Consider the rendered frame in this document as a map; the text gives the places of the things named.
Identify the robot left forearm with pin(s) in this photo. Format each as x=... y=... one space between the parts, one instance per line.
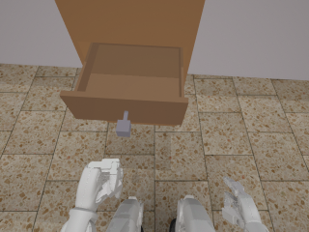
x=81 y=220

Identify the left robot thigh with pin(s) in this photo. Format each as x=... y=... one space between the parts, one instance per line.
x=127 y=217

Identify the handle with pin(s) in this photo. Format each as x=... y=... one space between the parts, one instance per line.
x=123 y=128

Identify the robot right forearm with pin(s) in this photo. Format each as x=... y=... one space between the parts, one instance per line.
x=254 y=226

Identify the drawer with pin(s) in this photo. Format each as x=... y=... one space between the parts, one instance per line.
x=145 y=80

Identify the cabinet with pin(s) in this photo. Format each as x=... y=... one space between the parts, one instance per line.
x=173 y=23

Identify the robot right hand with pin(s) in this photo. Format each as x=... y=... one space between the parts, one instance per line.
x=244 y=208

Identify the robot left shin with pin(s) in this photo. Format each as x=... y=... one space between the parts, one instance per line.
x=137 y=229

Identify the robot left hand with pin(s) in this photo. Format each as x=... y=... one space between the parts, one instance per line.
x=106 y=174

